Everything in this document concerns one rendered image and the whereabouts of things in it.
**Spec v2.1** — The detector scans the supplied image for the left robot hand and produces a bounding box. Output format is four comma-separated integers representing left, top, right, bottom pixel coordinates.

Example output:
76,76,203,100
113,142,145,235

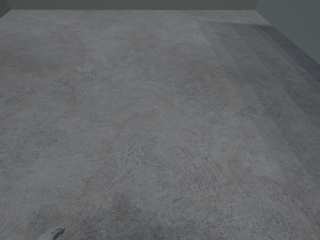
37,226,65,240

